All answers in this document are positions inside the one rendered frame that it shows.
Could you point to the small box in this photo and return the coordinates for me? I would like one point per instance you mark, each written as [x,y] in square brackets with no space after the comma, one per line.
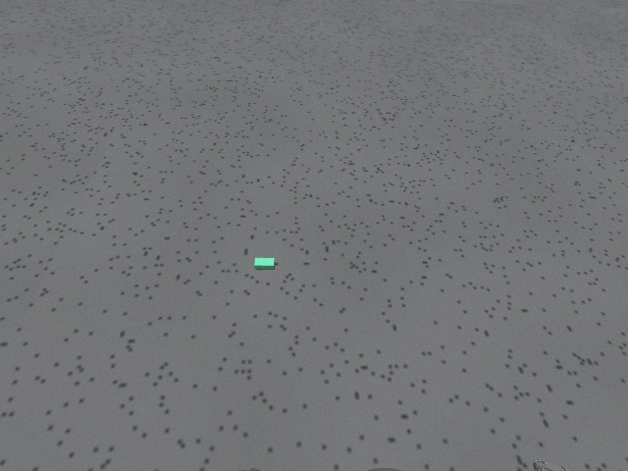
[264,263]

